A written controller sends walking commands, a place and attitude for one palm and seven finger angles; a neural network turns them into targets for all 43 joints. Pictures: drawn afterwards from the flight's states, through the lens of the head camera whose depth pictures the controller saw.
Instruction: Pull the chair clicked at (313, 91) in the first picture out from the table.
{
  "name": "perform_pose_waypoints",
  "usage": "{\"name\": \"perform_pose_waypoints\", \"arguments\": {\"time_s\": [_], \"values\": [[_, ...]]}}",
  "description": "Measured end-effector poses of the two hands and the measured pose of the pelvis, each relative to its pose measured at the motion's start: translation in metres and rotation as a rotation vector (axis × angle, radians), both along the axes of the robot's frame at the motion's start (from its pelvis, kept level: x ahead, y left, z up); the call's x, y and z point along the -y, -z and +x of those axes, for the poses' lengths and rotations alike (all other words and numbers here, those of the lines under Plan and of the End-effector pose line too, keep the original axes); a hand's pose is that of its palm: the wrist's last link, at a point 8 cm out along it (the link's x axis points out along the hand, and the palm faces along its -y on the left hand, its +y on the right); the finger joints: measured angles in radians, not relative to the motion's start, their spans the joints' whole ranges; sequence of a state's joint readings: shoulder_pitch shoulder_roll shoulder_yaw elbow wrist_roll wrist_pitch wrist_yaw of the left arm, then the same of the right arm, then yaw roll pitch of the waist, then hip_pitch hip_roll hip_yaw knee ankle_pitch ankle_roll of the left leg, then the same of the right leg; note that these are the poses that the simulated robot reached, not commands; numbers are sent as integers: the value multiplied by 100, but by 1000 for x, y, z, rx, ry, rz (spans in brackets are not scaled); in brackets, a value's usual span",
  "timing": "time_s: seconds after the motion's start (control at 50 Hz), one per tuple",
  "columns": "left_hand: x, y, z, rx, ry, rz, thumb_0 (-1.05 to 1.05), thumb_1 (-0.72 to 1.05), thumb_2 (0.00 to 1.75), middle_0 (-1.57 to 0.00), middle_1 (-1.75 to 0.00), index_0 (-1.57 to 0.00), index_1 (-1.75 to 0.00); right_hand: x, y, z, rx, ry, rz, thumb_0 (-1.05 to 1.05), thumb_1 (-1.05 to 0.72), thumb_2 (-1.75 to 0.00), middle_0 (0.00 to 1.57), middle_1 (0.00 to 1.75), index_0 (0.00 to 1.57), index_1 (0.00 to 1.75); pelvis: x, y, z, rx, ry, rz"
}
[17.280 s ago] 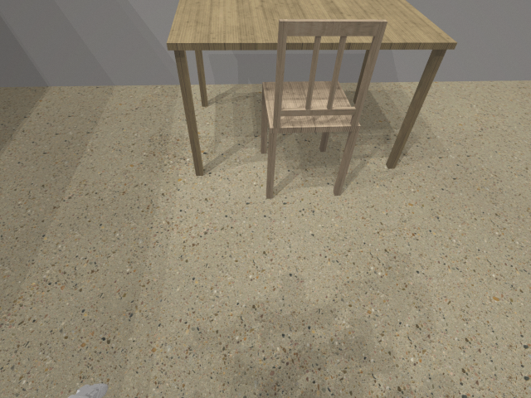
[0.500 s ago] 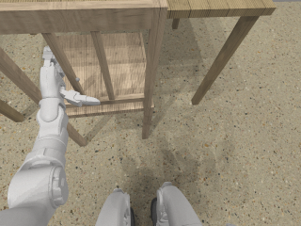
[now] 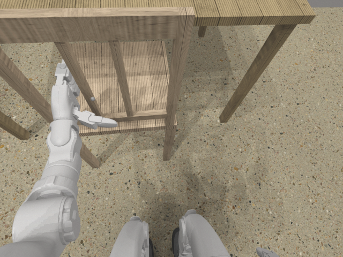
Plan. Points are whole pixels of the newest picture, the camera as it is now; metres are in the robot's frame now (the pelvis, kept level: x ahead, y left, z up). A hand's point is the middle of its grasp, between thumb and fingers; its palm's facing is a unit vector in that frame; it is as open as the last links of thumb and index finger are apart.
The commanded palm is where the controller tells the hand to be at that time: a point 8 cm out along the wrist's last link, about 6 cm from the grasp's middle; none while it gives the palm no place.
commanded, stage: hook a spindle and tug to test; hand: left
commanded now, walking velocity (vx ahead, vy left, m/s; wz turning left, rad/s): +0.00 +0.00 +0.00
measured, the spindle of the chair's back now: (84, 87) +0.50 +0.18 +0.02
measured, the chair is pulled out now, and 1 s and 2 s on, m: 0.00 0.00 0.02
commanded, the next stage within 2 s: step backward, pulling the chair out in 1.36 s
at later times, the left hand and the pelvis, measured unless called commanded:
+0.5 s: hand (91, 98) +0.47 +0.16 +0.02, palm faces +0.08 -1.00 -0.01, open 10.1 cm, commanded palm +0.44 +0.21 +0.02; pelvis +0.00 +0.00 +0.00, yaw +0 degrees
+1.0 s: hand (94, 97) +0.47 +0.16 +0.02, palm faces +0.09 -1.00 -0.01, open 5.0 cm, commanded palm +0.43 +0.20 +0.02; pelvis +0.00 +0.00 +0.00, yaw -1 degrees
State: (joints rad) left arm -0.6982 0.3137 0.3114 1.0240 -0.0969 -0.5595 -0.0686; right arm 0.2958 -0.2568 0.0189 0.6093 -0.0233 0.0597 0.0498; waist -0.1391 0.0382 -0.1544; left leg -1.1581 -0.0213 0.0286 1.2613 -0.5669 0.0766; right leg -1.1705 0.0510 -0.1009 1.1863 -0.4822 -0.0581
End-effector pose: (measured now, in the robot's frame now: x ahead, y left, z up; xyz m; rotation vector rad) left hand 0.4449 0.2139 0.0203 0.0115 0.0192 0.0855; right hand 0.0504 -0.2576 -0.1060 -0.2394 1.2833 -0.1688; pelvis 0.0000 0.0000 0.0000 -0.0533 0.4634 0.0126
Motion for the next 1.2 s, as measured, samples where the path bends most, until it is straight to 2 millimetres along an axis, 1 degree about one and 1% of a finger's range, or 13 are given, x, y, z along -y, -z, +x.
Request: {"name": "perform_pose_waypoints", "arguments": {"time_s": [0.1, 0.22, 0.28, 0.36, 0.42, 0.48, 0.52, 0.64, 0.72, 0.78, 0.84, 1.0, 1.2], "values": [[3, 0, 3, 23, -9, 11, -2, -50, 30, -14, -33, -14, -33, 0, 3, 1, 6, -7, -6, 0, -91, -90, 20, 30, 20, 30, 1, 4, -2, 0, -1, 1], [-4, -1, 8, 24, -16, 23, -2, -50, 30, -23, -61, -23, -61, 0, 5, -5, -3, 4, -7, 0, -91, -90, 20, 30, 20, 30, 1, 6, -5, -4, 2, 0], [-8, -2, 7, 18, -14, 18, -2, -45, 32, -28, -77, -28, -77, -1, 5, -9, -12, 10, -3, 0, -91, -90, 20, 30, 20, 30, 1, 5, -5, -5, 3, -1], [-10, -2, 2, 12, -8, 8, -2, -33, 38, -35, -98, -35, -98, -3, 2, -13, -21, 15, 0, 0, -91, -90, 20, 30, 20, 30, 0, 2, -4, -1, 4, -2], [-6, -3, -1, 14, 5, 5, -1, -21, 43, -40, -114, -40, -114, -4, 1, -13, -23, 14, 1, 0, -91, -90, 20, 30, 20, 30, -1, 1, -4, 3, 0, -4], [-2, -4, -3, 21, 12, 1, -1, -6, 49, -44, -126, -44, -126, -4, 0, -13, -18, 11, -2, 0, -91, -90, 20, 30, 20, 30, -2, 0, -3, 6, -2, -5], [0, -4, -2, 19, 1, -4, -1, 4, 54, -44, -131, -45, -131, -3, -1, -11, -11, 11, -5, 0, -91, -90, 20, 30, 20, 30, -3, 1, -4, 7, -2, -5], [0, -4, 2, 26, -4, 11, -1, 36, 67, -47, -140, -47, -140, -3, -1, -9, 4, 11, -10, 0, -91, -90, 20, 30, 20, 30, -4, 3, -4, 6, 3, -4], [0, -4, 3, 29, 0, 15, 0, 58, 77, -48, -142, -47, -142, -4, 2, -10, -1, 12, -4, 0, -91, -90, 20, 30, 20, 30, -4, 3, -5, 4, 4, -4], [0, -2, 4, 25, -2, 9, 0, 70, 82, -48, -143, -48, -143, -6, 3, -10, -9, 10, 0, 0, -91, -90, 20, 30, 20, 30, -5, 4, -4, 1, 4, -3], [2, -2, 3, 25, 8, 4, 0, 74, 84, -48, -143, -47, -144, -7, 3, -10, -12, 14, 3, 0, -91, -90, 20, 30, 20, 30, -5, 3, -3, -1, 5, -3], [3, -2, 2, 15, -2, -2, 0, 76, 82, -46, -144, -45, -145, -8, -1, -3, 5, 28, 13, 0, -91, -90, 20, 30, 20, 30, -4, 0, 1, 0, 15, 1], [5, -4, -3, 2, -4, -3, 1, 78, 80, -42, -143, -41, -145, -8, -8, 14, 34, 36, 26, 0, -91, -90, 20, 30, 20, 30, -5, -8, 14, -2, 24, 3]]}}
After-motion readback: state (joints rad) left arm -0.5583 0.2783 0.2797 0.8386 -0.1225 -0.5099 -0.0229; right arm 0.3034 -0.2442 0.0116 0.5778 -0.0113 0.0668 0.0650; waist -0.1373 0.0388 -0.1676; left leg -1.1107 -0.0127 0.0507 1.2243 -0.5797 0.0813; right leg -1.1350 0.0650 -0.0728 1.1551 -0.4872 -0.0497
